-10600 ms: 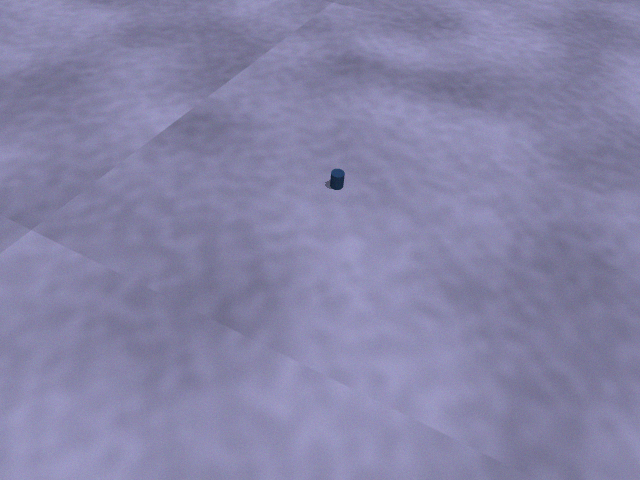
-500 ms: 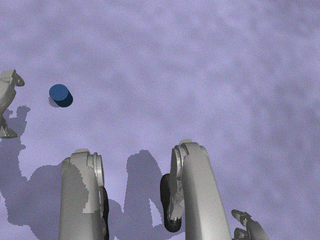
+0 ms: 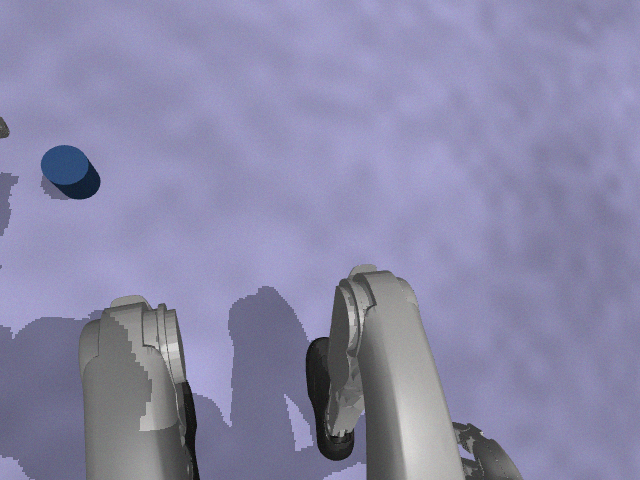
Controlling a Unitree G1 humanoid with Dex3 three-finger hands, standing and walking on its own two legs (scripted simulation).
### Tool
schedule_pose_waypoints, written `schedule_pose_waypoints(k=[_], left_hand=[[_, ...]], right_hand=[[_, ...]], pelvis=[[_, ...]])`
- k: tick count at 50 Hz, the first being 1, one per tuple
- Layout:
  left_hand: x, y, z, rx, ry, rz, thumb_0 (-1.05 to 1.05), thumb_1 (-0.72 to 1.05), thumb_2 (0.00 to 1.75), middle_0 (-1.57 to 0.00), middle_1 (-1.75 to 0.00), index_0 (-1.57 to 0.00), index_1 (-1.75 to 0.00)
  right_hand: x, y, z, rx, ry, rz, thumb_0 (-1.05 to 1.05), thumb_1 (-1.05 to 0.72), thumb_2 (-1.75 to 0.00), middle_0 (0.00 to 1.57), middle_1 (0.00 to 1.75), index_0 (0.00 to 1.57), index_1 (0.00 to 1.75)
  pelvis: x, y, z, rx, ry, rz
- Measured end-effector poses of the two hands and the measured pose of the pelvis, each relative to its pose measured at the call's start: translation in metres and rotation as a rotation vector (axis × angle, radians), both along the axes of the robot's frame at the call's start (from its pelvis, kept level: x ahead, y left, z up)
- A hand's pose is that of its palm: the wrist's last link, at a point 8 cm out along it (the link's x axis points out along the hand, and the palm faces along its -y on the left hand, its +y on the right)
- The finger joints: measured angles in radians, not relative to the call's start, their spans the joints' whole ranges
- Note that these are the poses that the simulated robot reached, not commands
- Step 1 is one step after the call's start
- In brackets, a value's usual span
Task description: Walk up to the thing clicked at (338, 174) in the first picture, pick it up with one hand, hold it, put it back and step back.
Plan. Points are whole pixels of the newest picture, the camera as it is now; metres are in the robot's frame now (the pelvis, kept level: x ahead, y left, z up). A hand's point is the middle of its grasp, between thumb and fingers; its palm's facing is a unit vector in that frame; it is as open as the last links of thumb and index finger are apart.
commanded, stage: rise first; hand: left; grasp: from above
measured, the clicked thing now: (72, 173) +0.53 +0.27 -0.31
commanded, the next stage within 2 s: approach in 0.52 s
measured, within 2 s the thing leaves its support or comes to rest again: neither
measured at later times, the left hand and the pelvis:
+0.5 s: hand out of the picture +0.47 +0.33 -0.18, palm faces -0.46 -0.05 -0.89, open 14.1 cm; pelvis +0.01 +0.00 -0.01, yaw -1 degrees
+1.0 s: hand (55, 135) +0.54 +0.26 -0.18, palm faces -0.38 -0.04 -0.93, open 13.9 cm; pelvis +0.00 +0.00 -0.02, yaw -2 degrees
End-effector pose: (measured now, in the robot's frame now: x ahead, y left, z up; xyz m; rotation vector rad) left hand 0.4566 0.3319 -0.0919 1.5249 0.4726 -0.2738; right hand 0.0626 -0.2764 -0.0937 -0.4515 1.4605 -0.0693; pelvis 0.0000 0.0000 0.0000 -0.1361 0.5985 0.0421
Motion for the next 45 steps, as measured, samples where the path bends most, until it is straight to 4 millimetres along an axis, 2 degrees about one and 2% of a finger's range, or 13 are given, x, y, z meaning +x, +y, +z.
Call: schedule_pose_waypoints(k=[20, 36, 41, 45], left_hand=[[0.016, -0.005, -0.029, -0.003, 0.005, 0.018, 0.00, -0.53, 0.99, -0.07, -1.04, -0.09, -1.03], [0.021, -0.009, -0.038, -0.006, 0.005, 0.012, 0.00, -0.53, 0.99, -0.07, -1.05, -0.09, -1.04], [0.034, -0.022, -0.039, -0.009, -0.014, -0.020, 0.00, -0.52, 0.97, -0.07, -1.07, -0.10, -1.05], [0.054, -0.042, -0.039, -0.018, -0.043, -0.048, 0.00, -0.51, 0.96, -0.07, -1.08, -0.10, -1.06]], right_hand=[[-0.015, -0.001, 0.001, -0.010, 0.067, -0.002, 0.00, -0.91, -0.90, 0.20, 0.30, 0.20, 0.29], [-0.018, 0.000, -0.005, -0.003, 0.065, 0.008, 0.00, -0.91, -0.90, 0.20, 0.30, 0.20, 0.30], [-0.021, 0.002, -0.006, -0.007, 0.065, 0.010, 0.00, -0.92, -0.90, 0.20, 0.30, 0.20, 0.30], [-0.026, 0.003, -0.004, -0.019, 0.062, 0.000, 0.00, -0.92, -0.90, 0.20, 0.30, 0.20, 0.30]], pelvis=[[0.006, 0.001, -0.008, -0.014, 0.014, -0.012], [0.005, 0.001, -0.017, -0.019, 0.002, -0.014], [0.004, 0.001, -0.020, -0.018, 0.001, -0.015], [0.004, 0.001, -0.022, -0.020, 0.003, -0.017]])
